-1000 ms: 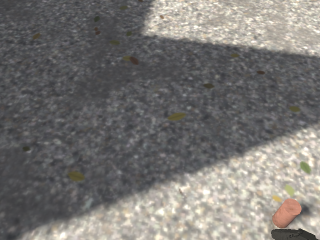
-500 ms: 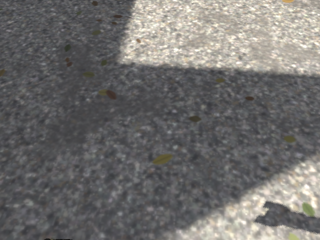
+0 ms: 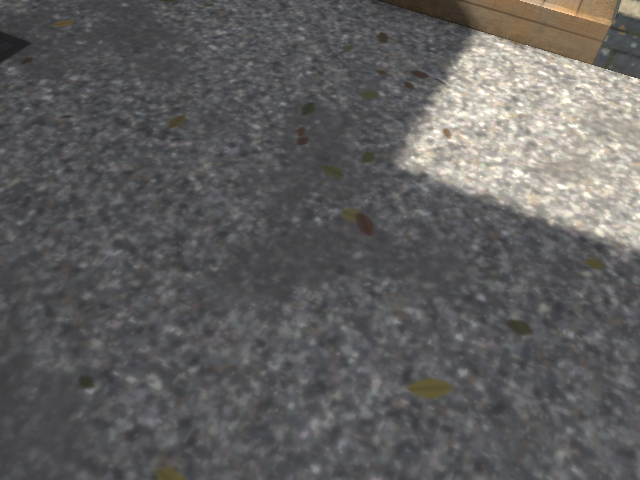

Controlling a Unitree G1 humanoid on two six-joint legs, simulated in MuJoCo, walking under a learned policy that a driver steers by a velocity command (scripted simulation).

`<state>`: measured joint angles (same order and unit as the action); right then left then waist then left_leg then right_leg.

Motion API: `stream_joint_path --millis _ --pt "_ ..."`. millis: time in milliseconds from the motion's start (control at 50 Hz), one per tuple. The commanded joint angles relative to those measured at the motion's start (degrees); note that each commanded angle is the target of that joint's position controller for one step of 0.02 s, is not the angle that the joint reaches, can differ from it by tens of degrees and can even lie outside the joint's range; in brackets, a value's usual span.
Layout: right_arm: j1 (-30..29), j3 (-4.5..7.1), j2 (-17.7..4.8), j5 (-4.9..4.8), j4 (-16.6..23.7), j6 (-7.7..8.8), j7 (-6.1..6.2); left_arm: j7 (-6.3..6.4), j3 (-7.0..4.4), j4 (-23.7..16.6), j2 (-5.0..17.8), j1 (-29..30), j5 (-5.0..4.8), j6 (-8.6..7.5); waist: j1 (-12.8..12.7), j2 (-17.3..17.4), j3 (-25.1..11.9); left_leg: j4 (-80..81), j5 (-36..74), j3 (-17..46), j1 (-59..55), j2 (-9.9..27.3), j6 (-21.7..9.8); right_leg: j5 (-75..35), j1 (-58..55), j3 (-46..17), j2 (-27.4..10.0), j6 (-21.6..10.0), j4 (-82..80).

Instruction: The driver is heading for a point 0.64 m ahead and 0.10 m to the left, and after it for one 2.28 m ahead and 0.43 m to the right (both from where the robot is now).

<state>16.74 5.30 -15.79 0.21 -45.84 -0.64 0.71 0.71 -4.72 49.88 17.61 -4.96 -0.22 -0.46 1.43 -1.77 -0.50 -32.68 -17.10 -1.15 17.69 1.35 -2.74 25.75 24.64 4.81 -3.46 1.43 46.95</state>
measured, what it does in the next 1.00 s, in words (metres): walks ahead, turning left: right foot, then left foot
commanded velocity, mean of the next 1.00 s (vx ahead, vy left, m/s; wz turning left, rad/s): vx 0.26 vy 0.00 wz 0.43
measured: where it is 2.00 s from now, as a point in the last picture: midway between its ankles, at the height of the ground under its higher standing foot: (193, 349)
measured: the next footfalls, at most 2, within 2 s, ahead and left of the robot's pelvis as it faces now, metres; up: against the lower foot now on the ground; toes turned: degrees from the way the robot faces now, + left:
right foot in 0.36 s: +0.20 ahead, -0.11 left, +0.00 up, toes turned +16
left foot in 0.80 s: +0.20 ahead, +0.21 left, +0.00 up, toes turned +27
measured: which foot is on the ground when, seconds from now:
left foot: down 0.00-0.36, up 0.38-0.78, down 0.80-1.00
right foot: up 0.00-0.34, down 0.36-0.80, up 0.82-1.00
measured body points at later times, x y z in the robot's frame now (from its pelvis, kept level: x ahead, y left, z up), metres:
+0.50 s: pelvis +0.10 -0.02 +0.00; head +0.13 -0.02 +0.45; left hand +0.15 +0.30 -0.10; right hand +0.32 -0.26 -0.10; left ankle +0.02 +0.10 -0.66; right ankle +0.16 -0.12 -0.74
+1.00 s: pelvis +0.24 +0.12 +0.01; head +0.25 +0.15 +0.46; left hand +0.24 +0.43 -0.11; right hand +0.41 -0.10 -0.09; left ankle +0.17 +0.19 -0.74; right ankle +0.33 -0.01 -0.65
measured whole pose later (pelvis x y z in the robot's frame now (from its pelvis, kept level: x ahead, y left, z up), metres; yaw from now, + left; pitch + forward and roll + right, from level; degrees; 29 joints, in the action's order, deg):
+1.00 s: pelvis +0.24 +0.12 +0.01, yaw +24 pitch +2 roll +0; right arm 20.9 2.4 -14.9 0.6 -41.2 3.7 0.3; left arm -2.4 -3.5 48.7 18.3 -10.7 -1.4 -4.5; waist 1.5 -2.9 0.8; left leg -18.7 -12.7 -2.8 7.8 -1.2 -2.6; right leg 12.3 34.5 0.2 -5.9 -0.5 60.5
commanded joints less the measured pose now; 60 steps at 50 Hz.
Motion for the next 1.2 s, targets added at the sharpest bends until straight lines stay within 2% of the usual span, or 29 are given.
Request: stream_joint_path --millis 20,40,60,100,180,260,320,340,360,380,400,420,460,520,560,640,720,760,780,800,820,840,860,880,920,1020,1040,1120,1200 --pt "1.08 2.68 -11.71 -0.18 4.58 2.46 0.74 0.21 -1.38 -5.0 6.1 4.7 0.09 -1.85 -1.09 10.89 -0.07 17.04 14.9 23.59 -14.51 14.72 -11.71 0.0 20.89 -7.09 0.97 -0.24 13.82" --pt "-0.78 2.31 -10.73 -0.84 5.27 2.32 1.03 0.56 -1.61 -4.51 6.54 4.58 0.79 -1.92 -1.56 9.48 -0.63 16.52 20.04 21.3 -13.93 13.86 -10.24 -3.29 19.7 -7.28 0.61 0.02 12.28" --pt "-1.29 1.85 -9.64 -0.74 5.73 2.13 1.47 0.54 -1.56 -4.22 5.8 4.67 1.1 -1.91 -2.02 8.67 -1.77 15.75 27.32 18.79 -12.8 12.68 -9.7 -6.35 16.81 -7.1 1.06 0.37 11.89" --pt "-0.24 1.91 -9.67 -0.48 6.03 1.88 2.06 0.34 -1.16 -4.21 3.99 4.59 0.69 -1.91 -2.09 7.42 -4.03 14.13 35.04 16.09 -13.56 11.24 -9.48 -10.5 13.67 -6.91 2.38 0.91 7.86" --pt "0.45 2.55 -11.05 -1.12 6.66 0.82 2.68 -0.1 -0.35 -5.2 2.43 7.99 0.12 -1.55 -0.5 9.5 -3.58 12.57 32.24 16.0 -12.94 9.81 -8.98 -14.22 9.21 -7.46 4.1 1.95 -3.87" --pt "-1.32 2.76 -11.49 -1.13 7.83 -0.28 2.38 -0.73 -0.71 -5.55 4.04 7.66 -0.21 -1.59 -0.13 10.64 -3.26 9.95 30.34 19.74 -10.58 9.41 -8.44 -12.92 3.22 -7.91 5.34 2.15 -10.33" --pt "-4.95 2.37 -11.0 -1.63 9.24 -0.62 2.3 -1.15 -1.44 -4.86 5.53 4.05 -0.2 -2.47 -2.38 11.41 -3.33 6.11 24.89 23.36 -9.88 6.97 -6.11 -17.41 -4.33 -7.63 5.95 0.64 -21.41" --pt "-5.65 1.99 -10.06 -1.59 9.77 -0.51 2.33 -1.03 -1.78 -4.54 6.42 2.17 0.32 -2.85 -3.35 10.3 -3.92 3.36 21.87 23.08 -8.14 4.67 -4.11 -25.02 -9.79 -8.14 4.05 -0.54 -26.59" --pt "-4.61 1.01 -6.74 -0.63 10.57 -0.34 2.3 -0.66 -2.53 -4.42 9.65 -1.63 1.23 -2.91 -3.54 3.0 -9.14 -6.01 9.53 19.47 -2.1 0.64 -1.68 -32.23 -20.96 -16.11 -5.61 -3.98 -26.38" --pt "1.05 0.07 -3.09 -0.18 11.3 0.02 2.12 -0.1 -3.05 -3.72 13.05 -3.52 1.78 -2.13 -0.1 -12.36 -10.31 -17.53 -22.35 11.33 13.93 -8.45 1.33 -39.5 -31.47 -31.41 -17.31 -12.99 -26.39" --pt "3.01 0.92 -7.54 -0.73 11.13 0.47 1.84 -0.22 -2.8 -3.03 11.2 -5.79 1.02 -2.14 -0.98 -13.61 -10.2 -28.4 -23.11 10.42 20.99 -4.45 2.88 -23.77 -31.13 -40.52 -22.33 -18.07 -29.27" --pt "0.02 1.88 -11.14 -1.39 10.56 0.53 1.53 -0.19 -1.88 -4.09 7.54 -4.74 0.42 -2.51 -2.39 -8.14 -6.51 -32.6 -17.53 10.45 23.39 -1.45 3.25 -9.28 -28.28 -35.52 -18.84 -16.63 -31.08" --pt "-3.39 2.35 -11.53 -1.13 10.89 -0.11 1.21 0.25 -1.24 -4.92 5.76 -0.98 -0.12 -2.37 -2.09 -7.27 -1.91 -33.31 -10.11 7.55 24.44 1.31 3.84 2.18 -22.12 -26.57 -13.48 -12.1 -34.02" --pt "-6.12 1.0 -7.29 -1.43 12.57 0.59 -0.08 1.06 -1.47 -4.44 6.96 -2.59 0.19 -2.94 -3.44 -6.59 0.49 -30.07 -3.32 4.43 22.85 2.99 4.14 -0.38 -17.94 -18.81 -11.43 -11.62 -38.26" --pt "-7.71 0.5 -6.18 -1.46 13.62 1.24 -0.41 1.02 -1.77 -4.07 7.73 -4.6 0.22 -3.65 -4.52 -5.2 -0.11 -26.0 -0.63 3.93 23.2 3.96 4.32 -3.89 -19.72 -15.99 -12.36 -12.41 -39.09" --pt "-8.03 -1.03 -3.64 -0.89 13.81 2.27 -1.1 -0.28 -2.08 -3.57 9.58 -4.55 -0.29 -4.52 -3.95 -6.2 0.71 -13.24 2.22 2.16 15.42 4.17 3.4 -8.52 -16.02 -9.96 -11.63 -12.42 -39.91" --pt "-9.32 -1.06 -5.18 -1.33 13.71 2.67 -1.71 -1.87 -2.32 -2.23 11.33 -7.05 -1.62 -4.49 -4.12 -5.19 1.92 -2.85 3.34 -0.72 7.83 2.52 1.91 -8.85 -15.49 -8.28 -12.95 -12.1 -37.96" --pt "-5.67 -0.63 -5.65 -1.18 12.12 2.64 -1.73 -2.3 -1.97 -1.55 10.95 -7.11 -2.31 -3.86 -1.3 -3.9 1.59 3.2 5.6 -3.2 -1.64 0.38 0.21 -8.43 -12.33 -6.32 -12.5 -10.71 -33.5" --pt "-0.55 0.46 -7.44 -1.45 10.44 2.43 -1.29 -2.45 -1.16 -1.03 9.12 -7.77 -1.82 -3.86 1.29 -2.84 -0.33 4.45 4.72 -3.3 -10.23 -0.99 -1.03 -12.66 -9.1 -4.31 -10.83 -9.27 -27.51" --pt "7.23 1.95 -10.55 -1.58 8.62 2.25 -0.68 -2.64 0.25 -1.07 5.36 -7.67 -0.78 -4.12 5.1 2.05 -4.64 6.56 3.27 2.32 -20.65 2.59 -2.84 -14.98 -4.64 0.64 -6.86 -6.28 -13.61" --pt "12.3 3.01 -17.8 -0.51 8.64 2.17 0.25 -2.81 1.94 -5.18 0.59 -7.36 0.96 -5.16 4.83 20.44 -8.18 13.46 -6.39 29.37 -33.21 17.35 -10.18 -0.04 14.41 4.37 0.98 -0.9 9.45" --pt "12.85 2.3 -15.68 -0.59 8.64 3.14 -0.35 -2.32 0.78 -5.62 5.25 -5.38 -0.64 -6.24 5.88 17.1 -8.59 19.75 -13.4 41.67 -31.42 21.08 -15.01 6.94 22.69 -4.46 2.64 -0.81 20.89" --pt "10.76 1.06 -12.19 -0.46 8.54 3.99 -0.76 -2.55 -0.08 -6.27 8.27 -4.14 -2.28 -6.74 5.09 14.07 -3.82 19.53 -13.29 35.3 -29.03 19.59 -13.64 3.53 26.56 -6.58 -0.71 -2.34 24.24" --pt "8.15 0.35 -9.82 -0.19 8.66 4.54 -0.95 -2.58 0.01 -5.9 7.82 -3.81 -2.51 -6.87 3.76 12.2 -1.27 19.41 -9.2 28.62 -25.38 16.83 -12.1 -1.7 26.0 -6.31 -2.86 -3.38 22.96" --pt "2.58 -0.59 -7.48 0.23 9.22 4.87 -0.85 -2.69 0.0 -4.71 6.6 -4.41 -1.28 -6.19 0.9 9.12 1.3 21.8 2.43 19.47 -18.11 13.63 -9.75 -9.16 20.77 -7.11 -5.39 -3.22 16.98" --pt "2.91 -0.82 -7.08 1.19 7.56 5.94 0.61 -3.4 0.67 -5.78 2.99 -2.59 -0.97 -2.88 -0.44 6.11 2.85 25.12 17.93 5.58 -14.81 11.57 -8.35 -22.28 17.91 -8.48 -2.55 -0.98 7.08" --pt "2.33 -0.34 -8.32 1.1 7.28 6.32 0.2 -3.35 0.92 -6.23 2.36 -1.92 -0.94 -3.04 -0.32 5.79 3.08 25.52 17.75 3.06 -13.78 11.17 -8.14 -25.18 16.67 -7.93 -1.99 -0.73 3.32" --pt "4.37 -0.06 -8.95 0.04 5.15 6.66 -0.07 -3.92 1.63 -9.62 1.23 3.98 -0.85 -2.69 1.69 5.7 5.73 26.14 20.1 -1.92 -14.58 12.37 -7.25 -31.28 14.14 -5.66 0.06 -1.7 -6.08" --pt "5.74 0.82 -10.55 -0.58 3.72 5.57 -0.32 -5.23 2.15 -13.16 0.89 8.68 -0.69 -3.1 2.44 4.74 7.21 22.97 28.57 -4.7 -21.63 14.69 -6.16 -26.42 14.94 -3.29 1.86 -4.78 -11.74"
Keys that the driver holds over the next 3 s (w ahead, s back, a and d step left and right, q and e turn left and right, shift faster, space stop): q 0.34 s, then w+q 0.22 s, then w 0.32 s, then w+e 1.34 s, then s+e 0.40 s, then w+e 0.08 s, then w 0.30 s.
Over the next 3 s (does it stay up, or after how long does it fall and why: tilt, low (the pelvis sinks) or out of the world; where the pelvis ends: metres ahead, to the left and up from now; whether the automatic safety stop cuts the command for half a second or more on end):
stays up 1.13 0.15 0.01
